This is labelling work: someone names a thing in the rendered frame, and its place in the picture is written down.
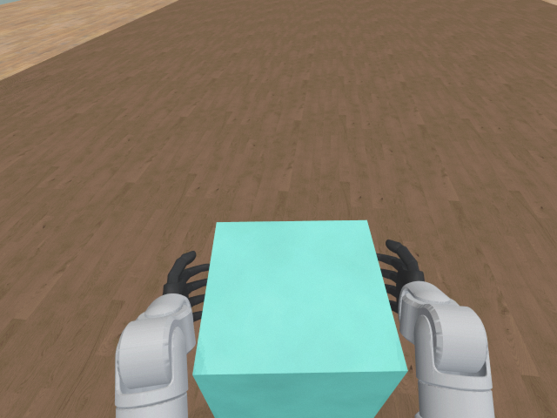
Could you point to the robot right hand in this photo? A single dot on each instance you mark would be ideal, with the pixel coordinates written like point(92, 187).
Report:
point(407, 266)

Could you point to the robot left forearm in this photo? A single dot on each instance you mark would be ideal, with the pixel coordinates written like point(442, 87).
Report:
point(151, 377)

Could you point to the robot right forearm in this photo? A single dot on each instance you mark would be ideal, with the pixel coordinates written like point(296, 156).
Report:
point(451, 354)

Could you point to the robot left hand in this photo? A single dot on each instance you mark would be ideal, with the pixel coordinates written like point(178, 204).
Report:
point(178, 275)

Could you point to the carton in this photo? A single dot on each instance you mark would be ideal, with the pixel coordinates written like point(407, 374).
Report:
point(296, 323)

